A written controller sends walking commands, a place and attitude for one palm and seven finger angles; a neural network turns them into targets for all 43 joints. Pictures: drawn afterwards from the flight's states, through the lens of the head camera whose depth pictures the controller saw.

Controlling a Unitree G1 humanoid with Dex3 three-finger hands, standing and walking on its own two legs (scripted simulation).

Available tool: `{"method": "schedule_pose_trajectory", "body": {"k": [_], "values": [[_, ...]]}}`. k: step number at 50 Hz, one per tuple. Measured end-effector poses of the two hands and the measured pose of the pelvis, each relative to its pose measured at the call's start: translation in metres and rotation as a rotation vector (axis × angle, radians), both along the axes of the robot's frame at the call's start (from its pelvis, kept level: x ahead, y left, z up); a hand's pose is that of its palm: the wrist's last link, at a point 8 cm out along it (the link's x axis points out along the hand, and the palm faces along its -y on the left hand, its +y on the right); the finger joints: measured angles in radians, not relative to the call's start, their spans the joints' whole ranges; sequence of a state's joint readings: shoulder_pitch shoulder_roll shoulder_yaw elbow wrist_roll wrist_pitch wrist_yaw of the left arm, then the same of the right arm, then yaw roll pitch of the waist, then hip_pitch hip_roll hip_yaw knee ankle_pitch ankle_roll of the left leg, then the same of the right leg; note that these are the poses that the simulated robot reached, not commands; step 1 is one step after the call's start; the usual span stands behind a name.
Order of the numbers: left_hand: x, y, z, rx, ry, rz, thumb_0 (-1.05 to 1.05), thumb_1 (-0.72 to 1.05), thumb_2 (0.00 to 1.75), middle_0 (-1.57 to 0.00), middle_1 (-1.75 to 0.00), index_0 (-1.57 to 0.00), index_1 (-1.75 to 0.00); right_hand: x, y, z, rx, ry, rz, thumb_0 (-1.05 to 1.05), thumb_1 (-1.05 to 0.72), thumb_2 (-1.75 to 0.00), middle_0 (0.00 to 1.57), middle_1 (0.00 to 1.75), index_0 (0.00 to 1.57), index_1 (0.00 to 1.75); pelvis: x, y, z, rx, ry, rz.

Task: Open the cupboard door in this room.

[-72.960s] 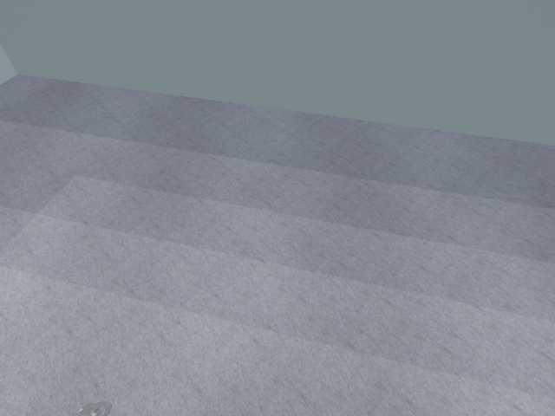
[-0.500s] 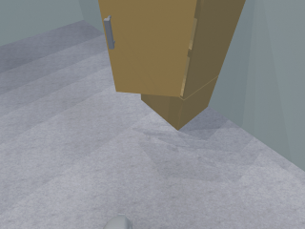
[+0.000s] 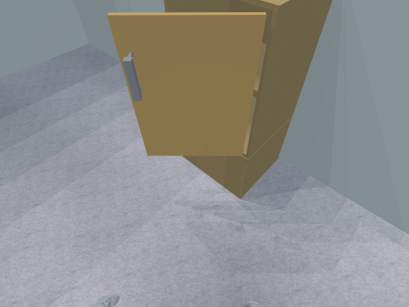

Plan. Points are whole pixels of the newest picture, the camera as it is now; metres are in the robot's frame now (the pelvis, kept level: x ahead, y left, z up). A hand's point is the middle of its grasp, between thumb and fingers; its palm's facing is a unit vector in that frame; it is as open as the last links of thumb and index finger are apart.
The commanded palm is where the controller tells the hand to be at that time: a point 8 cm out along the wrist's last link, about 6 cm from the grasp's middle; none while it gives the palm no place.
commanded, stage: take the last steps up to it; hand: left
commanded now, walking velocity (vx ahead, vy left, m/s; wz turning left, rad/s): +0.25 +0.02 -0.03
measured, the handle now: (134, 76) +0.74 +0.25 +0.04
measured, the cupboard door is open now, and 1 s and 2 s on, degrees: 42 42 42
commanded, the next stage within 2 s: come to a stop and stand still in 0.26 s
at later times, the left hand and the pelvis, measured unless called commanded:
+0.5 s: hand out of the picture +0.14 +0.21 -0.20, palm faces +0.06 -0.98 -0.17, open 7.3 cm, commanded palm none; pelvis +0.17 +0.03 -0.01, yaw +0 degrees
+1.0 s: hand (142, 279) +0.21 +0.16 -0.18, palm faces -0.01 -0.98 -0.22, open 7.4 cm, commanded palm none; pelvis +0.16 -0.02 -0.01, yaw -1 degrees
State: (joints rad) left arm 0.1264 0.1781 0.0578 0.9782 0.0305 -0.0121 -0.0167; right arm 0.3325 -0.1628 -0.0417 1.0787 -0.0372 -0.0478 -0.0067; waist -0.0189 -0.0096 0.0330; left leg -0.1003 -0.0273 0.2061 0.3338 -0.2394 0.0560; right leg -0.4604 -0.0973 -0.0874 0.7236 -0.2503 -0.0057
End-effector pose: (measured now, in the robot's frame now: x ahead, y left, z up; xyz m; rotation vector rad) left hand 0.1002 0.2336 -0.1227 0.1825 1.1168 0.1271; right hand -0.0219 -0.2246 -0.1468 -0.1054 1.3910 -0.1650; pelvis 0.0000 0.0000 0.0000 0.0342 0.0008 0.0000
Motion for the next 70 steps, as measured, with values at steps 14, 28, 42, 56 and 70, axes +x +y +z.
{"method": "schedule_pose_trajectory", "body": {"k": [14,28,42,56,70], "values": [[0.058,-0.014,-0.008,0.002,0.064,0.047,-0.02,0.96,0.9,-0.2,-0.3,-0.2,-0.3,0.099,-0.009,0.002,0.01,0.042,-0.029,0.01,-0.92,-0.9,0.19,0.3,0.2,0.3,0.098,-0.012,0.002,-0.031,-0.003,0.003],[0.047,0.023,-0.044,-0.052,0.365,0.106,0.01,0.92,0.9,-0.2,-0.3,-0.19,-0.3,0.269,0.026,0.011,-0.096,-0.171,0.093,0.0,-0.92,-0.9,0.19,0.3,0.2,0.3,0.172,0.031,-0.01,-0.047,-0.013,-0.011],[0.113,0.013,-0.022,0.037,0.137,0.04,0.01,0.91,0.9,-0.2,-0.3,-0.19,-0.3,0.243,-0.015,-0.004,-0.056,-0.141,0.02,0.0,-0.91,-0.9,0.2,0.3,0.2,0.3,0.157,-0.002,-0.013,-0.031,0.004,-0.024],[0.109,-0.03,-0.03,-0.026,0.181,0.032,0.01,0.94,0.9,-0.2,-0.3,-0.2,-0.3,0.176,-0.031,0.004,-0.063,0.033,-0.017,0.0,-0.91,-0.9,0.19,0.3,0.2,0.3,0.164,-0.024,-0.005,-0.041,-0.004,-0.014],[0.084,-0.032,-0.021,-0.005,0.231,0.02,0.01,0.92,0.9,-0.2,-0.3,-0.2,-0.3,0.181,-0.023,0.0,-0.012,0.01,0.01,0.01,-0.92,-0.9,0.2,0.3,0.2,0.3,0.165,-0.028,-0.001,-0.033,-0.004,-0.009]]}}
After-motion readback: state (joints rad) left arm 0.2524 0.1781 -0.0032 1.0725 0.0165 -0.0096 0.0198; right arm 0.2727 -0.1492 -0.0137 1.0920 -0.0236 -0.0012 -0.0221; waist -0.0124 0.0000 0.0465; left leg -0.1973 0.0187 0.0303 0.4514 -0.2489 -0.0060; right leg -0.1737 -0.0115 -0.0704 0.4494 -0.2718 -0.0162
